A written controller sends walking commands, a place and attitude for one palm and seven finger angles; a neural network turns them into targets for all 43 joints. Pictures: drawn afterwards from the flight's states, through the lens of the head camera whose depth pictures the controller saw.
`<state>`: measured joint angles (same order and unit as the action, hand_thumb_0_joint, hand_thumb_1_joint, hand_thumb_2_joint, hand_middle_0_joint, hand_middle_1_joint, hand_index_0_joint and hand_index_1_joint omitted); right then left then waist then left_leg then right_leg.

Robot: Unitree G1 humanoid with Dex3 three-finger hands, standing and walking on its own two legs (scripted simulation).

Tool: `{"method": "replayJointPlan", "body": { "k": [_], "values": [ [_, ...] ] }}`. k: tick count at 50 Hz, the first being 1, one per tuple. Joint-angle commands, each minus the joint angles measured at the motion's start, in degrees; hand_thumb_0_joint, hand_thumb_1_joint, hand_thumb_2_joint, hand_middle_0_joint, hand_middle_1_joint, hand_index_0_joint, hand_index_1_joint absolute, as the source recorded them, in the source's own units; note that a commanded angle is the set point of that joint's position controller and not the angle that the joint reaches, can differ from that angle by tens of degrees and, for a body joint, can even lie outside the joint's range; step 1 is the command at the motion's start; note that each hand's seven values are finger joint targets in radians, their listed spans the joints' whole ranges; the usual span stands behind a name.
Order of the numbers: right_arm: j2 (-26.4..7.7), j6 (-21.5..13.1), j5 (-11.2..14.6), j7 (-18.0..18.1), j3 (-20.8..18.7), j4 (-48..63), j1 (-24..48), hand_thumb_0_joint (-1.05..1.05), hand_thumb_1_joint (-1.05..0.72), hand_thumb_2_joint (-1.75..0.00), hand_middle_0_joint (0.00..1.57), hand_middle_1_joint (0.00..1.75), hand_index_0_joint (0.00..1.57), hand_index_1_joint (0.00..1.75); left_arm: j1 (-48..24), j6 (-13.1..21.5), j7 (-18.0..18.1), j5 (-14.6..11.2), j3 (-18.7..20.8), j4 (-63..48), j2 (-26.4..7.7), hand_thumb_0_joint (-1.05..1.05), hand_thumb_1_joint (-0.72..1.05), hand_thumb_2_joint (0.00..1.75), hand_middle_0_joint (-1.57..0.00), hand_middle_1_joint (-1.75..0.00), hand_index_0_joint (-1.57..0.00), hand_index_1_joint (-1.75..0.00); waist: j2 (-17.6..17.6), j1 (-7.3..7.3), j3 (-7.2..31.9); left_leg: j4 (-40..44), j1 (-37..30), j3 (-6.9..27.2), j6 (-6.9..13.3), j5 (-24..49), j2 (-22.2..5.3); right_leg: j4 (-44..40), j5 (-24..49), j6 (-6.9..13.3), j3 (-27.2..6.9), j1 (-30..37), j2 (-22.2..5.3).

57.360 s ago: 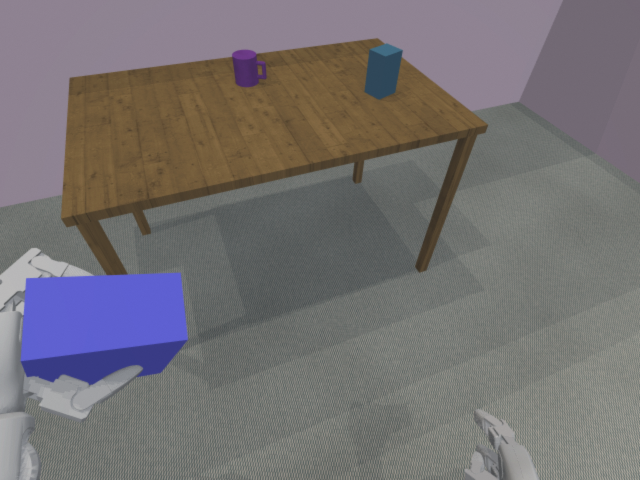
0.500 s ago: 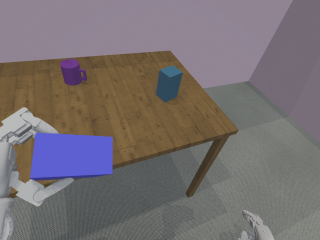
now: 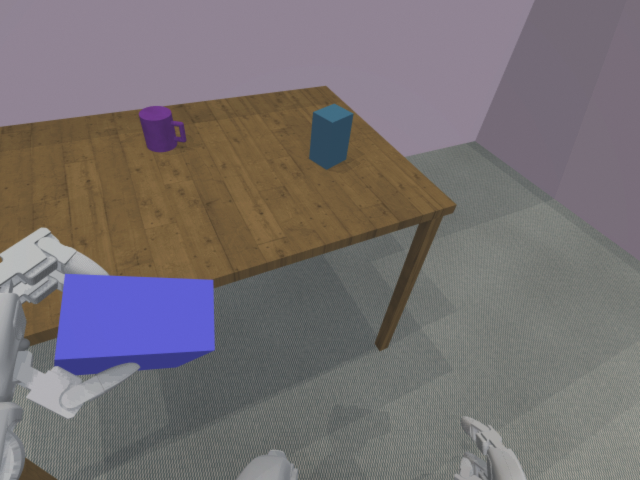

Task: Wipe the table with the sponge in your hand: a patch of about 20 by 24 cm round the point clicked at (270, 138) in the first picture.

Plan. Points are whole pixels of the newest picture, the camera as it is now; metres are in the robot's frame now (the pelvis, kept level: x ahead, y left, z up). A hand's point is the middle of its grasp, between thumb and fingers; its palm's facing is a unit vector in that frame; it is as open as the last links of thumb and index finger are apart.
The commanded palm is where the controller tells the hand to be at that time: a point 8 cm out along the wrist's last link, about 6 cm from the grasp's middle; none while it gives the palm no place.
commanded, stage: stop stepping back and stand still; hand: left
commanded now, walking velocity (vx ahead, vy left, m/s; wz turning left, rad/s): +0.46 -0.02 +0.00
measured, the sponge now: (152, 329) +0.22 +0.19 +0.14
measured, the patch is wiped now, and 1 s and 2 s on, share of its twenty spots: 1.00 1.00 1.00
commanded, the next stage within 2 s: none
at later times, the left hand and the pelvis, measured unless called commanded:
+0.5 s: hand out of the picture +0.08 +0.27 +0.17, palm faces +0.40 -0.83 -0.38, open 10.4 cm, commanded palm +0.03 +0.31 +0.19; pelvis -0.11 +0.02 -0.01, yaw +4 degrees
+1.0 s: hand out of the picture +0.06 +0.25 +0.16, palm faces +0.42 -0.84 -0.34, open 10.4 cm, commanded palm +0.01 +0.29 +0.19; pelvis -0.14 +0.00 +0.01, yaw +4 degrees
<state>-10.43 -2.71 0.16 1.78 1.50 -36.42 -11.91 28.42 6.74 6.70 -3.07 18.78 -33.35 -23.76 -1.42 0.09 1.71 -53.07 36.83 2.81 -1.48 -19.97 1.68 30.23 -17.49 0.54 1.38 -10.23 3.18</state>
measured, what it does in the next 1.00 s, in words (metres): walks backwards: left foot, then right foot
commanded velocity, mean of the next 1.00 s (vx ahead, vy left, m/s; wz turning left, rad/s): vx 0.20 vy -0.03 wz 0.00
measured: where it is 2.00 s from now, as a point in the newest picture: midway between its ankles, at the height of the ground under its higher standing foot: outside the picture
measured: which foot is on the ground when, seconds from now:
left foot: up 0.00-0.12, down 0.14-1.00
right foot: down 0.00-0.14, up 0.16-0.42, down 0.44-1.00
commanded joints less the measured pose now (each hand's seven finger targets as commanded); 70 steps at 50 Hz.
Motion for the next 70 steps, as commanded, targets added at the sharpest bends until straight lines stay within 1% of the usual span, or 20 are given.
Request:
{"method": "replayJointPlan", "body": {
  "k": [1,6,7,9,10,15,20,23,27,30,32,34,41,43,47,51,53,58,61,70],
  "values": [
    [-8.19,-1.66,2.82,1.29,-3.03,11.98,7.2,0.0,-0.9,-0.9,0.2,0.3,0.2,0.3,-14.57,2.53,-0.72,-1.33,5.96,-9.3,-9.36,0.0,0.1,1.3,-1.2,-1.6,-1.2,-1.6,19.23,3.7,-2.6,-32.09,-11.8,7.86,1.05,-4.08,-5.76,-15.13,9.24,10.11,-5.16,-26.13,-21.63],
    [-9.14,-1.8,2.43,2.02,-2.14,12.48,6.48,0.0,-0.9,-0.9,0.2,0.3,0.2,0.3,-11.85,4.76,0.09,-0.25,7.15,-9.09,-9.3,0.0,0.1,1.3,-1.2,-1.6,-1.2,-1.6,-21.12,1.16,-2.01,24.58,-19.33,-1.32,4.11,-3.11,-4.49,10.25,-2.0,4.45,1.11,-20.11,-8.55],
    [-11.45,-2.67,1.97,2.06,-3.6,13.52,4.86,0.0,-0.9,-0.9,0.2,0.3,0.2,0.3,-8.85,4.76,0.64,-0.63,9.0,-11.83,-10.35,0.0,0.1,1.3,-1.2,-1.6,-1.2,-1.6,-31.09,0.4,-0.62,33.55,-23.56,13.56,6.39,-6.1,-12.37,26.09,-12.86,1.85,3.7,-26.57,-2.1],
    [-10.78,-4.73,2.59,1.25,-4.98,14.81,5.57,0.0,-0.9,-0.9,0.2,0.3,0.2,0.3,-11.71,7.09,0.47,0.2,12.2,-22.09,-13.86,0.0,0.1,1.3,-1.2,-1.6,-1.2,-1.6,-16.11,-0.16,6.48,36.3,-21.83,25.15,12.11,-9.37,-20.44,38.1,-12.54,-0.11,-1.2,-29.79,-1.79],
    [-8.41,-5.46,1.77,0.68,-4.34,13.63,1.69,0.0,-0.9,-0.9,0.2,0.3,0.2,0.3,-4.76,6.77,0.54,0.36,13.8,-20.01,-14.45,0.0,0.1,1.3,-1.2,-1.6,-1.2,-1.6,-6.33,1.14,12.61,29.1,-30.77,19.19,11.7,12.56,-15.72,34.28,-10.31,-0.23,-0.39,-29.42,-3.06],
    [-8.58,-7.47,2.12,-0.87,-2.51,10.47,4.39,0.0,-0.9,-0.9,0.2,0.3,0.2,0.3,-3.61,5.05,0.15,-0.51,6.63,-14.61,-7.74,0.0,0.1,1.3,-1.2,-1.6,-1.2,-1.6,-13.75,1.35,0.31,34.45,-13.67,14.53,10.32,-9.11,-16.91,19.7,-5.29,0.14,-1.89,-17.8,-5.96],
    [-9.22,-5.43,1.4,0.94,-2.01,10.56,5.28,0.0,-0.9,-0.9,0.2,0.3,0.2,0.3,-6.87,2.88,0.2,-0.05,7.25,-3.04,-7.87,0.0,0.1,1.3,-1.2,-1.6,-1.2,-1.6,-2.82,-0.82,0.42,23.53,-2.33,6.17,7.02,-18.84,-11.1,1.04,-1.54,1.22,6.06,3.28,-0.16],
    [-7.85,-3.87,2.45,1.26,-2.81,11.26,6.23,0.0,-0.9,-0.9,0.2,0.3,0.2,0.3,-12.89,2.54,-0.5,-0.44,6.11,-2.32,-8.36,0.0,0.1,1.3,-1.2,-1.6,-1.2,-1.6,16.74,0.86,2.71,-19.63,-1.68,-4.9,3.58,-10.24,-1.51,-13.68,3.95,10.71,-17.03,-2.52,-18.94],
    [-7.39,-2.73,2.43,0.84,-2.47,10.66,7.77,0.0,-0.9,-0.9,0.2,0.3,0.2,0.3,-16.35,2.7,-0.96,-0.68,5.52,-10.11,-8.68,0.0,0.1,1.3,-1.2,-1.6,-1.2,-1.6,7.4,2.7,-1.08,-10.26,-17.12,3.17,4.86,-6.3,-9.82,-12.56,-14.77,10.83,-16.01,-28.3,-21.93],
    [-7.1,-4.29,1.54,2.16,-0.94,10.62,7.64,0.0,-0.9,-0.9,0.2,0.3,0.2,0.3,-11.47,2.82,0.63,-0.92,5.04,-16.69,-8.42,0.0,0.1,1.3,-1.2,-1.6,-1.2,-1.6,-12.66,2.13,2.31,20.39,-25.54,-2.91,5.54,-8.39,-4.89,6.48,-18.96,5.27,-0.2,-28.93,-9.59],
    [-8.42,-6.62,1.48,2.41,-1.7,12.62,6.07,0.0,-0.9,-0.9,0.2,0.3,0.2,0.3,-10.22,3.57,2.28,-0.29,7.04,-20.4,-10.44,0.0,0.1,1.3,-1.2,-1.6,-1.2,-1.6,-30.05,1.78,1.41,42.45,-18.27,24.97,11.77,-25.44,-19.58,38.35,-15.15,0.74,1.96,-29.9,-1.23],
    [-6.74,-8.12,1.84,1.3,-2.4,11.22,5.09,0.0,-0.9,-0.9,0.2,0.3,0.2,0.3,-10.6,4.04,2.13,0.88,9.22,-19.46,-11.83,0.0,0.1,1.3,-1.2,-1.6,-1.2,-1.6,-11.58,1.45,3.78,37.61,-20.81,20.56,13.64,-8.7,-18.21,42.08,-9.46,-0.28,-2.44,-30.35,-4.6],
    [-8.92,-5.55,1.18,2.19,-2.51,10.73,5.53,0.0,-0.9,-0.9,0.2,0.3,0.2,0.3,-3.73,2.12,1.75,-0.49,7.42,-2.78,-6.33,0.0,0.1,1.3,-1.2,-1.6,-1.2,-1.6,1.96,-1.26,0.57,16.64,-4.62,2.24,6.57,-13.52,-8.39,-6.4,-0.76,1.04,3.11,5.44,-2.82],
    [-8.49,-4.48,2.16,1.92,-3.34,11.79,6.85,0.0,-0.9,-0.9,0.2,0.3,0.2,0.3,-6.31,2.11,0.39,-0.89,5.46,-2.48,-6.5,0.0,0.1,1.3,-1.2,-1.6,-1.2,-1.6,19.24,0.23,1.54,-13.34,1.6,-4.16,3.37,-9.23,-1.68,-17.36,2.36,8.69,-23.61,3.98,-21.16],
    [-8.12,-3.6,1.82,1.41,-3.63,10.44,5.85,0.0,-0.9,-0.9,0.2,0.3,0.2,0.3,-8.94,3.57,0.33,-1.39,7.2,-8.04,-8.15,0.0,0.1,1.3,-1.2,-1.6,-1.2,-1.6,5.6,1.59,0.75,-5.83,-8.73,2.64,3.21,-3.8,-8.23,-16.23,-5.73,9.72,-19.76,-9.98,-22.56],
    [-6.79,-4.78,0.47,3.3,-2.33,10.66,7.26,0.0,-0.9,-0.9,0.2,0.3,0.2,0.3,-5.74,4.01,2.67,-0.83,6.25,-14.06,-7.49,0.0,0.1,1.3,-1.2,-1.6,-1.2,-1.6,-0.63,1.55,4.8,24.03,-27.04,-5.1,3.98,1.43,-3.84,-7.39,-10.15,4.98,-5.5,-10.77,-13.63],
    [-8.99,-5.71,0.25,3.86,-2.98,11.94,7.58,0.0,-0.9,-0.9,0.2,0.3,0.2,0.3,-3.46,4.08,3.77,-0.91,6.15,-17.59,-7.05,0.0,0.1,1.3,-1.2,-1.6,-1.2,-1.6,-16.49,0.11,4.22,35.26,-28.46,11.71,8.04,-3.07,-13.86,5.77,-5.77,0.54,-0.12,-13.71,-5.59],
    [-8.15,-6.67,1.3,2.9,-2.82,10.38,6.92,0.0,-0.9,-0.9,0.2,0.3,0.2,0.3,-2.3,2.83,4.08,-0.04,7.77,-12.35,-7.77,0.0,0.1,1.3,-1.2,-1.6,-1.2,-1.6,-7.18,-0.55,2.28,28.19,-21.06,4.06,5.7,13.59,-10.28,-2.78,6.89,-0.89,-0.18,-2.78,-4.43],
    [-8.21,-6.07,1.13,2.14,-3.73,9.92,6.58,0.0,-0.9,-0.9,0.2,0.3,0.2,0.3,-2.99,2.94,3.29,-0.82,6.58,-5.48,-6.1,0.0,0.1,1.3,-1.2,-1.6,-1.2,-1.6,9.05,0.99,3.59,18.06,-19.17,-0.71,2.33,8.18,-4.68,-9.95,11.94,2.54,-12.33,-0.98,-12.74],
    [-8.14,-4.1,0.92,2.21,-3.15,11.82,8.74,0.0,-0.9,-0.9,0.2,0.3,0.2,0.3,-3.38,3.18,2.6,-0.82,5.43,-7.85,-5.81,0.0,0.1,1.3,-1.2,-1.6,-1.2,-1.6,0.99,0.2,6.07,26.04,-26.61,0.8,3.37,22.15,-7.18,-5.56,20.31,-0.13,-3.89,0.81,-8.02]
  ]
}}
